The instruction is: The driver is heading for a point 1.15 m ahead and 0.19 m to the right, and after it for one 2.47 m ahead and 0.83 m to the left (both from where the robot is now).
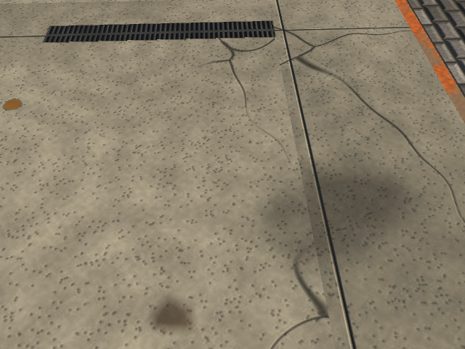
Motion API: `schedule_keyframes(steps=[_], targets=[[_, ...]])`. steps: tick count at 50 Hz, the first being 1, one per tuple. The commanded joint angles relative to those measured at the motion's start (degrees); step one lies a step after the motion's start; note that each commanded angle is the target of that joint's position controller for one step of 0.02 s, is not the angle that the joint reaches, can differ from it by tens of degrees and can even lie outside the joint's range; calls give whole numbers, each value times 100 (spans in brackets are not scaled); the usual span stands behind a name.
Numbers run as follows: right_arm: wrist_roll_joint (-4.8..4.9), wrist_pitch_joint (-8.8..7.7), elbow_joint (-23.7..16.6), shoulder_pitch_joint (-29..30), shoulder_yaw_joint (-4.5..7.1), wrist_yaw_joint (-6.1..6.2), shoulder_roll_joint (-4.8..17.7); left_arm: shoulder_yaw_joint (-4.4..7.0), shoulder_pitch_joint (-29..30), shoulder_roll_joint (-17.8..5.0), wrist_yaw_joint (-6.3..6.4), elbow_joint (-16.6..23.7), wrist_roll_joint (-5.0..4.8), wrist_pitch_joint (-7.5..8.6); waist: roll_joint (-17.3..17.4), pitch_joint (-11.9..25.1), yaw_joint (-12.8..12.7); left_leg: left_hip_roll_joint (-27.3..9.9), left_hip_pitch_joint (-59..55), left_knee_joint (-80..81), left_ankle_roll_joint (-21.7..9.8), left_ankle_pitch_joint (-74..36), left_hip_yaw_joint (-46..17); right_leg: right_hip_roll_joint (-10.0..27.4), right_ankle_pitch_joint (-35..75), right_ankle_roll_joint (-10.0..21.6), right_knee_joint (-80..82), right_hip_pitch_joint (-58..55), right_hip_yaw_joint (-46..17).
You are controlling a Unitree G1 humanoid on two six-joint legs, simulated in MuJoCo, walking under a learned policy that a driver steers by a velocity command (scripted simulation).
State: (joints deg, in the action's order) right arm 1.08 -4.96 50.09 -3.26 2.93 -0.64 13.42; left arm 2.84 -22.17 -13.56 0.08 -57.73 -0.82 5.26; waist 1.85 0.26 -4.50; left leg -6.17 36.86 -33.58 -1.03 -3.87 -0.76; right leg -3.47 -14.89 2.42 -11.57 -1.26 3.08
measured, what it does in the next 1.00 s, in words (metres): walks ahead, turning right: left foot, then right foot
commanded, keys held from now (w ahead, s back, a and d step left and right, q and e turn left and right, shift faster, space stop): w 0.30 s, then w+e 0.60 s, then w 0.10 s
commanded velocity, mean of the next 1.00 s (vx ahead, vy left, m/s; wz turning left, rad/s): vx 0.50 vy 0.00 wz -0.27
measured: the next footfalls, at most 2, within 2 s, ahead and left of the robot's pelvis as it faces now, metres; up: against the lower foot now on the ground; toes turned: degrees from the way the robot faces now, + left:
left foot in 0.10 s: +0.24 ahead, +0.14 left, +0.00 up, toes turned +3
right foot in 0.66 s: +0.55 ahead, -0.11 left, +0.00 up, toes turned -12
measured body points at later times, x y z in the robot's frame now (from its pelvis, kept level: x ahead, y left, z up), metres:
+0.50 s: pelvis +0.28 +0.05 +0.00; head +0.30 +0.05 +0.45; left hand +0.46 +0.29 -0.12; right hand +0.27 -0.22 -0.13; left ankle +0.20 +0.14 -0.74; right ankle +0.47 -0.13 -0.68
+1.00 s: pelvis +0.57 -0.04 +0.00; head +0.59 -0.06 +0.45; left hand +0.71 +0.21 -0.11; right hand +0.68 -0.35 -0.09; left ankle +0.79 +0.09 -0.68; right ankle +0.51 -0.10 -0.74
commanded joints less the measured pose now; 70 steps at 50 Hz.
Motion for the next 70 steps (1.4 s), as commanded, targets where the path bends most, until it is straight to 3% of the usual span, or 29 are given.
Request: schedule_keyframes(steps=[1, 3, 5, 6, 7, 8, 10, 11, 16, 22, 28, 31, 33, 34, 35, 36, 37, 38, 39, 43, 49, 55, 58, 59, 60, 61, 62, 64, 70], targets=[[32, -142, -564, 740, 40, -114, 396, 215, -294, -949, 48, 76, -35, -45, -527, -557, 40, 105, 198, 359, -148, 426, 54, 1835, 1480, 857, 51, -120, -820], [38, -182, -504, 307, 120, -140, 601, 249, -112, -1043, 58, 114, -37, -100, -682, -289, 351, 325, -569, 514, -320, 814, 229, 1859, 2615, 729, -462, -241, -777], [-7, -195, 6, -1469, 388, -79, 1143, 154, 72, -825, 54, 234, 20, -137, -501, 859, 1166, 311, -3142, 457, -703, 712, 152, 1297, 3555, 406, -2631, 572, -291], [-139, -167, 163, -2363, 540, -40, 1779, -18, -455, -276, 16, 374, 95, -55, 698, 1844, 1118, -1228, -5494, 526, -1483, 1076, -2147, 547, 1450, 18, -4963, 2702, 15], [-95, -145, 241, -2498, 459, -73, 1544, -88, -562, -120, -23, 304, -3, 102, 1453, 2364, 1071, -1802, -6177, 1561, -1952, 1787, -4228, -19, -1692, -78, -6177, 3966, -654], [-47, -157, 174, -2076, 324, -80, 1126, 65, -73, -733, -46, 404, -157, 211, 968, 1602, 1066, -1573, -5612, 1642, -1613, 2077, -3604, 392, -1521, 60, -6664, 4559, -999], [-92, -145, -36, -1129, 184, -88, 706, 99, 620, -785, -6, 573, -137, 235, 155, 547, 757, -1116, -3881, 1914, -1262, 1277, -2065, 956, -526, 134, -6170, 4371, -708], [-133, -162, -57, -907, 134, -105, 541, 151, 616, -746, 28, 557, -59, 158, 169, 320, 562, -884, -3297, 2114, -1157, 1013, -1615, 1143, -225, 126, -5779, 4032, -728], [-155, -205, 187, -1213, 191, -36, 766, 156, 711, -434, 59, 626, -3, -96, 126, -64, 340, -709, -2745, 2649, -1264, 177, -768, 1269, 623, -77, -4813, 4044, -646], [-154, -174, 333, -1553, 189, 117, 828, 110, 1770, -294, -68, 946, -39, -78, 142, -331, 666, -548, -3038, 2845, -914, 135, 211, 1007, 2220, -56, -3025, 4125, -503], [-90, -22, 519, -1912, 230, 169, 887, 48, 2531, -248, -280, 1398, -53, -70, 61, -614, 879, -952, -4266, 2420, -772, -418, 655, 820, 1700, 173, -2290, 4488, -291], [-66, 97, 395, -1667, 299, 234, 1125, 151, 2257, -474, -384, 1531, -48, -70, 331, -255, 571, -1008, -4502, 1435, -585, -2906, 929, 407, 805, 429, -2293, 3657, 210], [-66, 187, 269, -1501, 292, 288, 1175, 439, 775, -980, -352, 1221, -61, -93, 293, 600, -221, -695, -3916, -643, -307, -3742, 1198, -57, 900, 760, -1976, 1541, 336], [-157, 128, 90, -1584, 216, 294, 1039, 626, -140, -1557, -225, 1081, -34, -142, -525, 1278, -480, -402, -2358, -2579, -58, -1760, 1253, 967, 1038, 1193, -1922, -320, -1307], [-199, -89, -105, -2045, -38, 163, 246, 642, -24, -1824, -216, 1195, -95, -125, -1779, 1953, 96, 985, 67, -4675, 291, 3347, 514, 2314, 133, 2336, -1008, -2147, -4688], [-1, -356, -200, -1498, 67, 56, 748, 498, -181, -1387, -209, 1174, -27, -121, -1128, 2110, -235, 711, 709, -5001, 69, 3424, -594, 2243, -22, 2085, -588, -2274, -4835], [163, -460, -376, -1012, 99, 20, 898, 428, 15, -1080, -182, 1201, 12, -94, -889, 1409, -234, 452, 993, -4842, -75, 3049, -522, 2028, 359, 1816, -633, -1730, -3902], [94, -487, -410, -839, 95, 54, 846, 379, 461, -949, -196, 1298, 0, -58, -200, 820, 49, 191, 799, -4258, -98, 2623, -472, 1778, 998, 1645, -557, -726, -3197], [-53, -442, -397, -779, 167, 108, 922, 325, 811, -769, -191, 1405, 17, -40, -60, 596, 261, 10, 389, -3739, -56, 2435, -441, 1603, 1497, 1542, -471, 25, -2754], [-177, -164, -536, -860, 195, 152, 715, 338, 940, -907, -85, 1550, 18, -31, -288, 217, 601, -84, -212, -2653, 246, 2073, -308, 1287, 2065, 1574, -56, 1327, -2155], [-156, -178, -857, 284, 72, 77, 447, 339, 408, -950, 50, 1433, -27, -86, -591, 9, 114, 304, -646, -160, 366, -267, -60, 839, 1551, 1077, -81, 1621, -1463], [-87, -304, -1134, 747, 111, -76, 753, 330, -21, -1009, 51, 1215, -11, -136, -728, -135, -21, 409, -459, 562, 6, 356, -120, 1421, 1606, 964, -680, 434, -2084], [-123, -363, -865, -369, 257, -58, 1052, 296, 194, -959, 63, 1284, 16, -189, -778, 417, 597, 563, -2014, 856, -393, 530, 64, 1117, 3307, 702, -1824, 358, -1880], [-193, -371, -726, -1337, 340, -28, 1344, 202, 317, -773, 53, 1422, 77, -178, -421, 1207, 1028, -203, -3527, 633, -791, 303, -709, 774, 2734, 499, -3246, 1115, -1541], [-220, -296, -529, -2113, 490, -32, 1819, 88, -496, -384, 35, 1416, -19, -72, 1070, 2022, 918, -1414, -5743, 822, -1745, 1087, -3006, -117, 409, 9, -5403, 3283, -955], [-62, -252, -408, -2253, 387, -79, 1378, 91, -445, -614, 19, 1380, -80, -6, 1353, 1964, 998, -1686, -5905, 1548, -1813, 2266, -4248, -95, -1795, -8, -6076, 4303, -1273], [-10, -224, -497, -1842, 279, -68, 1033, 188, 131, -1013, -2, 1485, -144, 17, 722, 1012, 1017, -1494, -5165, 1657, -1505, 2851, -3597, 265, -1414, 38, -6381, 4744, -1308], [-114, -147, -644, -1127, 160, -82, 778, 184, 784, -915, -4, 1649, -4, 6, 31, 83, 750, -1016, -3591, 2003, -1264, 2111, -2403, 737, -591, 37, -5796, 4503, -906], [-105, -190, -488, -1184, 188, -43, 979, 135, 914, -529, 29, 1737, 69, -99, 223, -35, 487, -612, -2801, 2552, -1293, 216, -1099, 1069, 511, -213, -4302, 4077, -637]])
